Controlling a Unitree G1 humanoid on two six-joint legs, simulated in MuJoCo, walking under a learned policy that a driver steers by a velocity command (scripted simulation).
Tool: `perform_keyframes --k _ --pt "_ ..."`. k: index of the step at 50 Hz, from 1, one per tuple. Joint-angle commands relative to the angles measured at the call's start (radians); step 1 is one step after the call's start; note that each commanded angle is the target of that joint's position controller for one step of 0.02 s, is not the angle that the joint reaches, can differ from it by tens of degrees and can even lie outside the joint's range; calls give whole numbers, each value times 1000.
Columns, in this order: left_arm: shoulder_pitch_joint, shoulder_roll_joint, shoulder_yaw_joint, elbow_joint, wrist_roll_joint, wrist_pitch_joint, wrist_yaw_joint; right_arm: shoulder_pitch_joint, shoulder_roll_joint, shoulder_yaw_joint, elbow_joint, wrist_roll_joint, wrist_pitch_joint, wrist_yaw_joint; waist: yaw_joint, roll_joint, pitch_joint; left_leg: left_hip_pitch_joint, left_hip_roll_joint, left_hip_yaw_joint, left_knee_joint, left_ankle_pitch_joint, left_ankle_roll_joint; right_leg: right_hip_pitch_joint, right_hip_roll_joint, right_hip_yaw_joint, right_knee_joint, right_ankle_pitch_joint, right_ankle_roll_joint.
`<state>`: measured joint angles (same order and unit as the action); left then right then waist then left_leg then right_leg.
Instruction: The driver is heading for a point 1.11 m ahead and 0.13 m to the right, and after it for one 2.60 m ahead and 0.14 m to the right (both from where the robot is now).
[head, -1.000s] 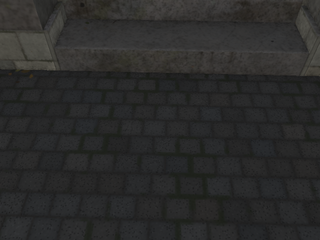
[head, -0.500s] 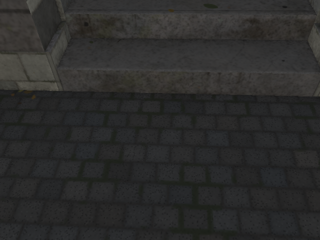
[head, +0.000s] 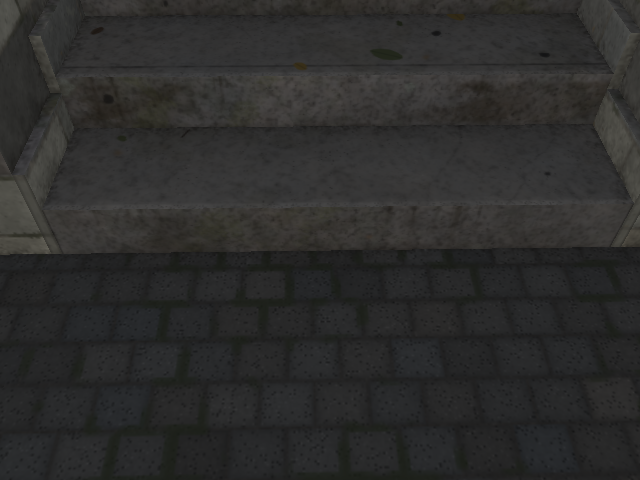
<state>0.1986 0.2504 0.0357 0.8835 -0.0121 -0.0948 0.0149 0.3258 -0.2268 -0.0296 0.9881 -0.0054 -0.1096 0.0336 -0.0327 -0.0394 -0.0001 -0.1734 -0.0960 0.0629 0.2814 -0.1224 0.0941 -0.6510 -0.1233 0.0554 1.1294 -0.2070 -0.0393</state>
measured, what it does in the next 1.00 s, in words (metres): walks ahead: right foot, then left foot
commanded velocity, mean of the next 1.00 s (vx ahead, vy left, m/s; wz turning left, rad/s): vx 0.22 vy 0.00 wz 0.00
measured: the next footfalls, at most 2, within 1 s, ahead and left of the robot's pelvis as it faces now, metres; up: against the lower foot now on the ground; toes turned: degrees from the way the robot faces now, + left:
right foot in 0.30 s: +0.33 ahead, -0.17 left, +0.00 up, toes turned -2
left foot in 0.68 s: +0.35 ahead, +0.06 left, +0.00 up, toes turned +1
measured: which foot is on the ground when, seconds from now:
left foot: down 0.00-0.30, up 0.32-0.66, down 0.68-1.00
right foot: up 0.00-0.28, down 0.30-1.00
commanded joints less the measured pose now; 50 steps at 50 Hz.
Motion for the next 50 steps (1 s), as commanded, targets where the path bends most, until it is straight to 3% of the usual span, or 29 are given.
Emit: perform_keyframes --k 1,5,10,12,13,14,15,16,17,18,19,20,21,23,24,28,32,34,35,36,37,38,40,42,50 --pt "33 42 11 -42 12 5 6 -42 -135 -22 -57 2 -17 -19 47 73 54 -101 285 -216 -201 59 172 -23 -43 4 -149 156 27" --pt "-126 29 6 -83 3 -5 -5 37 -162 -27 -40 18 -4 -33 -12 77 54 -20 267 -164 -182 76 126 12 2 -34 -427 304 36" --pt "-250 43 3 -132 -11 -15 -34 111 -170 -32 -5 26 16 -34 -50 94 80 139 327 -183 -109 50 111 8 31 -43 -575 219 16" --pt "-226 65 10 -138 -7 -24 -44 97 -178 -36 -3 24 29 -38 -20 108 71 182 343 -192 -38 153 90 68 52 -51 -625 147 -12" --pt "-161 84 21 -123 0 -29 -45 77 -182 -36 -6 21 37 -40 22 116 33 188 321 -172 53 329 67 168 84 -75 -659 144 -29" --pt "-22 124 44 -79 10 -34 -42 71 -165 -29 -11 16 44 -42 83 105 -55 175 261 -133 222 497 37 349 115 -97 -686 202 -56" --pt "153 204 65 -42 27 -39 -36 67 -129 -12 -39 0 41 -44 138 33 -212 14 194 -79 492 351 -12 644 -31 37 -627 501 -118" --pt "231 283 80 -23 39 -24 -35 203 -8 26 -29 -5 22 -38 105 -232 -348 -388 24 -22 879 -253 -96 1019 -291 398 -639 722 -299" --pt "267 197 60 -15 25 -16 -37 221 -80 11 0 10 4 -33 126 -186 -433 -443 21 -194 1047 -502 -100 1012 -314 531 -701 747 -328" --pt "170 152 43 -33 17 -14 -37 143 -145 -9 -22 34 0 -33 104 -123 -298 -491 71 -206 1077 -457 -90 883 -275 375 -704 773 -280" --pt "69 118 30 -55 16 -14 -37 65 -145 -10 -42 34 5 -40 75 -47 -216 -485 127 -166 1027 -391 -93 757 -221 253 -724 784 -242" --pt "9 94 21 -60 16 -15 -39 21 -136 -16 -51 21 17 -49 49 2 -149 -458 160 -145 953 -339 -100 640 -181 188 -765 762 -220" --pt "-22 70 14 -56 20 -17 -40 24 -125 -20 -52 14 34 -55 16 -8 -126 -389 187 -141 885 -299 -100 553 -148 138 -801 739 -201" --pt "-33 60 9 -34 40 -19 -41 62 -56 -9 -38 9 59 -58 -20 -31 -116 -259 182 -123 754 -236 -111 437 -107 60 -836 792 -201" --pt "-41 72 11 -26 45 -19 -37 59 -44 -6 -40 9 65 -61 -30 -44 -113 -227 175 -112 680 -217 -118 409 -96 27 -841 825 -204" --pt "-36 117 19 3 33 0 -18 -22 -64 -8 -52 2 90 -70 -12 -64 -139 -134 156 -94 458 -90 -125 392 -85 -8 -854 695 -196" --pt "-33 99 12 31 20 24 -9 -81 -80 -20 -53 0 109 -74 -4 -51 -72 -62 154 -85 289 -46 -98 338 -74 32 -870 211 -168" --pt "6 67 1 53 12 30 -9 -92 -96 -26 -47 -16 108 -77 -2 -13 -34 8 172 -103 156 57 -70 311 -17 37 -845 -16 -102" --pt "29 54 -2 59 21 31 -9 -84 -122 -30 -48 -18 106 -80 16 27 -26 37 222 -149 141 146 -50 291 22 23 -806 -95 -65" --pt "114 53 3 73 27 31 -9 -118 -185 -45 -44 0 107 -84 91 148 -8 31 236 -161 163 127 -18 265 97 -29 -806 -140 -36" --pt "90 48 1 78 30 41 0 -126 -133 -41 -32 10 105 -77 63 169 1 -62 209 -155 130 -38 -20 344 122 -78 -783 -106 -14" --pt "60 58 4 76 25 50 7 -133 -92 -32 -26 6 99 -73 53 150 21 -105 191 -151 110 -93 -36 376 121 -84 -765 -79 -6" --pt "48 57 6 82 23 65 17 -153 -82 -29 -20 -1 88 -69 52 132 20 -106 177 -136 115 -34 -60 399 111 -78 -749 -29 -10" --pt "54 52 6 91 25 67 16 -138 -84 -31 -1 3 80 -70 48 116 -5 -69 170 -125 140 39 -61 416 102 -73 -743 19 -13" --pt "56 37 8 128 17 75 15 -125 -82 -31 41 8 88 -76 35 57 -16 -26 156 -109 174 127 -53 445 96 -75 -717 109 -5"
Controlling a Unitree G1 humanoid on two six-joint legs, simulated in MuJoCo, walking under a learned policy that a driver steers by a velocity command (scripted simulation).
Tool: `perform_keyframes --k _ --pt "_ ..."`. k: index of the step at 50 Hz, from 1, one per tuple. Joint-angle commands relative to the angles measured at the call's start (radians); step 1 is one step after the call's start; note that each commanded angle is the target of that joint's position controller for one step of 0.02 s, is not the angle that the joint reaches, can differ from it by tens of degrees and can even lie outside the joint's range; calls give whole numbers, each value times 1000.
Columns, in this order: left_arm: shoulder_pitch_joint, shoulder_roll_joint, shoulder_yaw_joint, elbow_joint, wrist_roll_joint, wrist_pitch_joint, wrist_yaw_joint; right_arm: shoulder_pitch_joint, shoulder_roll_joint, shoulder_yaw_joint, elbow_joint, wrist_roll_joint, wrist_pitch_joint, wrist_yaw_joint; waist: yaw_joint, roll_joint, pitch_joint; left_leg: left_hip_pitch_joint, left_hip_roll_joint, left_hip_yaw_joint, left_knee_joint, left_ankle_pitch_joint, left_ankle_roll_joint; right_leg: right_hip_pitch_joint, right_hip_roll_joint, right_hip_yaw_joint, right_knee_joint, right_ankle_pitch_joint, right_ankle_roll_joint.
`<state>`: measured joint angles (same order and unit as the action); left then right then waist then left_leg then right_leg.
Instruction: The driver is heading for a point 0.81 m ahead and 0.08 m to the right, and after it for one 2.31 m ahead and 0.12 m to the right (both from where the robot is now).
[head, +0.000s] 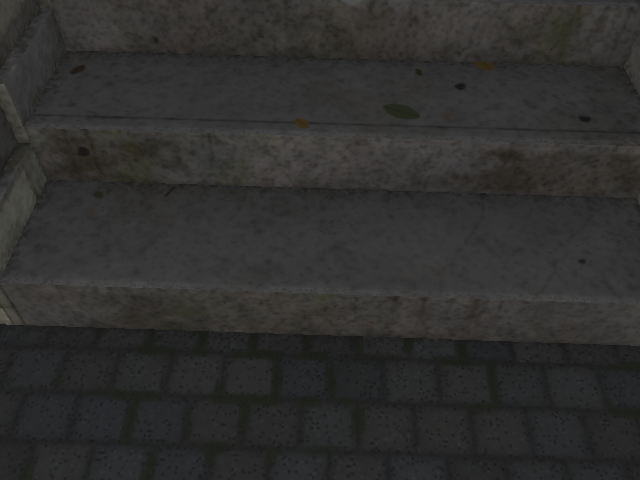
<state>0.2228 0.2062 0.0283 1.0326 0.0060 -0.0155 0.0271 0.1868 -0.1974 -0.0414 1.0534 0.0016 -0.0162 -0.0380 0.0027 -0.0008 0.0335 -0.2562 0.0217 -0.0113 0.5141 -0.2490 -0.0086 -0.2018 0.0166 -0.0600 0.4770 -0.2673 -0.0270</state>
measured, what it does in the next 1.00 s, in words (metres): walks ahead: left foot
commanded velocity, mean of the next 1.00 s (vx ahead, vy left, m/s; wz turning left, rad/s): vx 0.25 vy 0.00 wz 0.00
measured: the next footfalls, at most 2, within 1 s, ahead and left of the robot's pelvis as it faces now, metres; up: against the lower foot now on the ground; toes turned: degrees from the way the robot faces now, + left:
left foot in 0.60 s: +0.10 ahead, +0.15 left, +0.00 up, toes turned +3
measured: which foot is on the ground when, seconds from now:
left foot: down 0.00-0.36, up 0.38-0.58, down 0.60-1.00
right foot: down 0.00-0.60, up 0.62-1.00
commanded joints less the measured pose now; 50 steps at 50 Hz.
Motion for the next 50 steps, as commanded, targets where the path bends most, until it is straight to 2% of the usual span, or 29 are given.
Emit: perform_keyframes --k 1,14,15,16,17,18,19,20,21,22,23,25,26,28,29,30,31,32,33,34,35,36,38,41,44,47,50 --pt "35 79 15 -16 -2 -3 4 14 -109 -19 -20 1 -4 -4 0 14 -47 57 36 -33 -58 253 49 -3 -45 41 -64 170 -16" --pt "56 67 12 32 -3 2 12 16 -84 -16 21 0 11 -7 -3 5 -1 56 17 -17 -78 186 39 -16 -53 49 -81 119 -11" --pt "79 59 11 46 -3 4 13 37 -72 -14 36 -1 13 -7 -2 1 -23 64 2 -1 -77 80 40 -8 -46 43 -92 8 -16" --pt "88 78 19 51 -11 7 14 45 -79 -18 42 6 15 -8 1 -14 -3 34 -26 26 -48 -95 48 -21 -42 51 -98 -167 -34" --pt "90 106 29 48 -19 7 17 41 -87 -22 39 12 13 -9 6 -40 34 -26 -44 45 -13 -261 57 -47 -67 92 -122 -352 -63" --pt "106 124 35 43 -25 2 18 16 -86 -22 24 13 5 -8 19 -65 77 -104 -46 50 32 -332 65 -59 -121 171 -171 -490 -98" --pt "145 147 43 47 -30 -9 17 -17 -66 -18 4 16 -10 -4 37 -114 103 -180 -47 70 118 -298 66 -34 -209 297 -242 -580 -145" --pt "160 180 56 49 -33 -21 16 -38 -45 -13 -10 19 -27 4 43 -172 121 -228 -34 80 237 -210 69 -17 -315 440 -315 -611 -201" --pt "161 180 59 46 -27 -33 15 -64 -53 -16 -22 21 -39 12 48 -162 145 -278 6 44 327 -198 80 -22 -374 519 -349 -572 -235" --pt "155 170 57 40 -17 -46 12 -75 -59 -20 -32 26 -49 19 45 -147 149 -332 33 14 397 -241 90 1 -397 542 -352 -507 -245" --pt "138 159 56 29 -18 -56 7 -73 -64 -21 -36 31 -57 24 35 -130 139 -367 59 -5 402 -269 98 38 -392 519 -342 -436 -233" --pt "92 154 56 10 -35 -61 0 -63 -73 -27 -34 37 -70 31 12 -107 104 -277 61 20 232 -236 103 44 -318 374 -313 -295 -170" --pt "67 163 58 4 -40 -58 -3 -34 -62 -28 -20 35 -74 33 -12 -104 84 -150 29 68 129 -169 98 -15 -266 288 -287 -243 -148" --pt "65 169 60 2 -46 -46 -8 116 -52 -39 51 25 -71 36 -67 -88 31 146 -59 152 20 1 68 -168 -187 178 -183 -208 -127" --pt "52 155 55 -4 -44 -46 -8 206 -64 -47 80 23 -65 36 -105 -57 9 252 -54 126 -3 1 70 -228 -157 140 -87 -147 -107" --pt "8 93 37 -27 -33 -52 -13 328 -130 -65 96 19 -67 29 -153 126 -17 360 121 -135 -143 -104 125 -343 -77 30 236 -59 -46" --pt "-9 27 22 -74 -29 -71 -10 434 -246 -82 100 16 -76 37 -164 353 -59 476 350 -605 -330 -233 275 -574 36 3 549 -261 -14" --pt "-35 62 29 -86 -48 -86 -13 374 -195 -58 93 0 -96 40 -124 229 -22 415 406 -715 -356 -372 315 -669 -25 127 745 -272 -38" --pt "-54 86 32 -98 -62 -97 -22 277 -149 -40 59 1 -110 44 -85 144 39 367 377 -619 -354 -383 280 -730 -77 153 794 -162 -67" --pt "-42 101 37 -88 -57 -101 -23 200 -129 -29 33 3 -114 51 -50 95 55 320 327 -492 -358 -280 238 -711 -113 134 775 -57 -75" --pt "-40 111 44 -81 -41 -102 -20 154 -122 -22 14 4 -114 57 -29 70 60 273 291 -393 -368 -142 207 -668 -138 132 711 19 -73" --pt "-38 120 51 -76 -34 -97 -22 152 -97 -12 12 1 -110 57 -17 72 57 239 250 -297 -377 -24 180 -608 -153 121 654 62 -65" --pt "-48 97 52 -73 -30 -84 -27 213 -90 -6 25 -5 -102 49 -22 87 46 230 205 -186 -382 160 170 -560 -146 83 583 116 -40" --pt "-168 70 44 -119 -25 -72 -30 258 -125 -8 25 -8 -95 29 -38 66 66 231 195 -121 -396 298 183 -587 -134 61 425 198 -8" --pt "-293 57 31 -160 -30 -73 -41 273 -146 -12 13 -3 -92 20 -64 76 86 193 175 -65 -431 273 175 -513 -103 31 229 307 3" --pt "-380 66 24 -191 -36 -78 -57 319 -144 -16 25 5 -88 19 -82 74 112 242 195 -43 -433 269 178 -495 -88 20 131 337 -8" --pt "-426 80 21 -223 -39 -89 -76 326 -153 -26 31 11 -77 18 -70 81 118 343 233 -29 -381 367 168 -491 -81 24 64 283 -43"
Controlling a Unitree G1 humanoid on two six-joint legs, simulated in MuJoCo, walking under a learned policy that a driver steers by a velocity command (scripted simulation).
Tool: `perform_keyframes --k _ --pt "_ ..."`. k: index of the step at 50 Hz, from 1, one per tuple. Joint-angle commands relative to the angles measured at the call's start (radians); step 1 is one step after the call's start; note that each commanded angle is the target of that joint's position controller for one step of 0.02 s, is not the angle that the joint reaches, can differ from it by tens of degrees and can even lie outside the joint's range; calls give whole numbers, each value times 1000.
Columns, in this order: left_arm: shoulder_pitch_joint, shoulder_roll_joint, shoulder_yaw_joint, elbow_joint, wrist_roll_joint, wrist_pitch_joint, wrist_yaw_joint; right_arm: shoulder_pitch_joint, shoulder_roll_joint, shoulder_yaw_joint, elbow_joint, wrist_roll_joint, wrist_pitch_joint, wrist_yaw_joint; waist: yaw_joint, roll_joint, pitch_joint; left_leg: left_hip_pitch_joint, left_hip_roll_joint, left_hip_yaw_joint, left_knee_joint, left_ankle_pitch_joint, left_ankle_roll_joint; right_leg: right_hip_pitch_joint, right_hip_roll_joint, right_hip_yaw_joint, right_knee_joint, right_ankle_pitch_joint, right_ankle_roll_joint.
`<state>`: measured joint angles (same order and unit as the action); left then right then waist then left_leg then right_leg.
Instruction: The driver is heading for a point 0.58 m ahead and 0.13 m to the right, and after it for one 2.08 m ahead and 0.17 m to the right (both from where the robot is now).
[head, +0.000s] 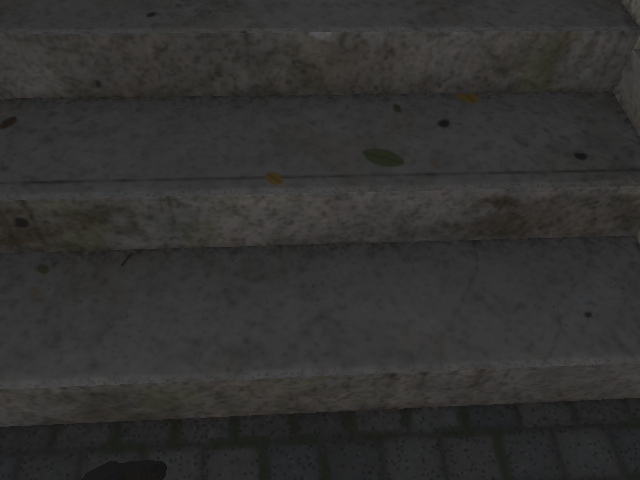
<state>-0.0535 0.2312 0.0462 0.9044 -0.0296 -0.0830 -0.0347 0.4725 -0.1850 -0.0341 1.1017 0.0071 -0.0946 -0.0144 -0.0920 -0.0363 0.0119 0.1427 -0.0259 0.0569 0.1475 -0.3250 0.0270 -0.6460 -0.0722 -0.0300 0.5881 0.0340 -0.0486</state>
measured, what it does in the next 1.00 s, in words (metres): walks ahead: right foot, then left foot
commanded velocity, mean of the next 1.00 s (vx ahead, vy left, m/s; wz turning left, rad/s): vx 0.49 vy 0.00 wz -0.12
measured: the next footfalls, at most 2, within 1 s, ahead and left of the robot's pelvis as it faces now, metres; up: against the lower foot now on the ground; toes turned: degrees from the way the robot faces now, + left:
right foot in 0.08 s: +0.26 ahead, -0.12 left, +0.00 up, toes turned -4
left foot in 0.58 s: +0.43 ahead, +0.07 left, +0.00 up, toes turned +5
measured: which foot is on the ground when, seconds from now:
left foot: down 0.00-0.10, up 0.12-0.56, down 0.58-1.00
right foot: up 0.00-0.06, down 0.08-0.58, up 0.60-1.00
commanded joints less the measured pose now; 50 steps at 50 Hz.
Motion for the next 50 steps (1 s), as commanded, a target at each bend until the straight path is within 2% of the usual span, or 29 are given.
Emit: perform_keyframes --k 1,2,3,4,5,6,7,8,9,10,12,15,19,23,24,27,29,30,31,32,34,36,40,41,43,45,47,49,50 --pt "-136 70 7 -99 -3 -26 -19 28 -177 -39 -22 5 5 -6 44 125 120 -31 288 -88 28 550 124 -4 22 -15 -64 -53 -37" --pt "-55 56 -2 -77 92 -4 -19 32 -122 -18 -15 -61 -7 3 57 153 109 -52 235 -50 71 749 114 124 74 -107 -82 -98 -53" --pt "62 71 10 -41 100 -3 -9 43 -138 -23 -8 -59 -9 7 98 182 55 -73 226 -43 224 964 100 285 120 -123 -66 -141 -73" --pt "261 109 26 13 97 -8 5 33 -164 -26 -9 -47 -8 4 190 176 -56 -116 195 -18 443 998 80 501 130 -119 -101 -131 -101" --pt "429 178 46 46 117 -16 18 44 -150 -19 -28 -33 -10 3 246 125 -190 -309 164 -7 715 689 70 775 -34 41 -56 -134 -130" --pt "522 296 78 67 117 -8 21 178 -37 3 -50 29 -10 16 200 -224 -411 -665 -12 24 1152 -60 23 1097 -374 575 -150 -176 -297" --pt "478 253 72 65 69 8 17 70 -159 -30 -49 0 -15 14 201 -89 -408 -710 -14 -143 1240 -162 50 1001 -323 683 -270 -238 -260" --pt "337 208 58 49 56 5 17 -39 -158 -35 -91 -5 -18 17 153 -74 -227 -759 49 -133 1216 -58 62 835 -281 495 -288 -261 -226" --pt "280 131 39 44 56 -4 15 -82 -131 -26 -97 -13 -23 19 132 -4 -127 -736 87 -119 1149 13 66 687 -248 401 -329 -184 -208" --pt "265 94 28 52 52 -10 19 -98 -113 -26 -95 -30 -14 22 107 0 -66 -696 113 -118 1087 34 67 583 -210 322 -359 -125 -187" --pt "270 55 12 71 53 -19 23 -67 -73 -16 -91 -52 12 27 61 -17 -52 -584 119 -103 1024 31 52 464 -173 220 -393 19 -172" --pt "318 88 14 95 47 -38 25 -116 -59 -9 -114 -57 30 35 46 -28 -26 -601 134 -69 918 62 34 427 -157 151 -440 24 -186" --pt "377 99 11 113 46 -36 26 -303 -68 2 -181 -45 36 41 84 -30 45 -654 143 -33 666 183 0 435 -130 111 -505 -114 -176" --pt "433 111 9 124 49 -33 28 -412 -56 13 -215 -38 26 36 115 -24 36 -592 91 10 486 244 -14 500 -111 52 -445 70 -144" --pt "471 94 8 137 54 -29 31 -362 -47 16 -198 -33 27 27 114 -64 -1 -539 79 28 512 211 -6 509 -124 47 -406 56 -152" --pt "454 107 11 135 51 -23 34 -339 -72 8 -199 -38 12 16 84 -41 21 -463 53 33 423 127 21 512 -142 72 -299 118 -144" --pt "438 92 4 127 41 -21 36 -120 -112 -16 -125 -55 -10 3 -8 41 -63 -210 39 8 271 128 55 468 -70 20 8 247 -104" --pt "406 48 -9 80 38 -25 37 37 -213 -40 -100 -79 -18 -8 -52 187 -120 -60 276 -271 177 175 104 301 2 -49 316 -12 -58" --pt "495 -6 -16 78 21 -18 32 64 -310 -72 -76 -51 2 -5 3 389 -144 57 441 -594 88 288 234 10 144 -76 603 -543 -29" --pt "451 52 2 101 50 4 34 13 -229 -59 -90 -29 10 8 16 169 -85 -14 421 -541 111 164 260 -71 76 25 796 -532 -39" --pt "393 12 4 90 54 7 20 -96 -102 -27 -106 -33 9 25 64 93 6 -179 339 -365 72 -8 202 -134 34 55 930 -403 -47" --pt "391 -7 8 81 66 27 14 -119 -54 -9 -96 -32 -3 16 112 88 39 -294 289 -233 54 104 142 -126 25 63 977 -308 -33" --pt "308 -38 9 31 70 60 16 -26 -76 -7 -49 -39 -27 9 107 80 47 -319 291 -116 62 231 142 -255 42 63 1085 -239 -13" --pt "282 -75 3 22 63 74 33 54 -68 -7 -22 -47 -31 9 76 145 33 -271 323 -155 63 184 185 -370 80 20 1343 -330 -19" --pt "155 -83 -8 -71 64 86 58 85 -59 -1 -4 -46 -32 8 76 119 102 -219 361 -169 25 13 191 -626 58 75 1492 -432 -37" --pt "-23 -117 -34 -193 63 84 79 120 -64 9 15 -54 -41 7 63 94 153 -147 382 -131 -6 26 146 -824 52 91 1574 -522 -70" --pt "-71 -134 -51 -252 59 79 92 137 -75 18 32 -56 -48 10 73 67 148 -101 383 -90 -15 6 114 -921 49 90 1626 -577 -99" --pt "-140 -138 -75 -322 58 76 83 121 -82 28 35 -45 -45 8 84 23 159 -188 304 13 -66 -7 75 -839 35 2 1393 -580 -86" --pt "-183 -159 -91 -369 62 77 69 120 -66 38 51 -32 -32 -3 92 39 167 -249 277 35 -99 71 74 -770 17 -24 1300 -567 -84"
